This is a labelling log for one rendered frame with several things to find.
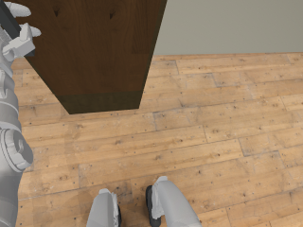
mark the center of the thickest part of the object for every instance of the handle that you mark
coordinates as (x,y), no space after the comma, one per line
(10,25)

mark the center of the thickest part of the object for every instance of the robot thigh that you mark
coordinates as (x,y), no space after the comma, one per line
(103,211)
(177,210)

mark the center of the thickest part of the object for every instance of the left robot hand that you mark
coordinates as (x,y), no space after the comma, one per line
(20,46)

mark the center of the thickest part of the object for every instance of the left robot forearm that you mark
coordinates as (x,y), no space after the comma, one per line
(9,105)

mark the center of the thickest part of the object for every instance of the cupboard door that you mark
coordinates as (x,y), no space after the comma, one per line
(91,46)

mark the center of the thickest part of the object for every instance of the right robot thigh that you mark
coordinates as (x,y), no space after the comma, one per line
(177,210)

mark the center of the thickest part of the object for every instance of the left robot upper arm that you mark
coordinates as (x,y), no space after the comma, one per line
(15,156)

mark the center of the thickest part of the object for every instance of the left robot thigh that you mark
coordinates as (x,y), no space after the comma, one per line
(103,211)

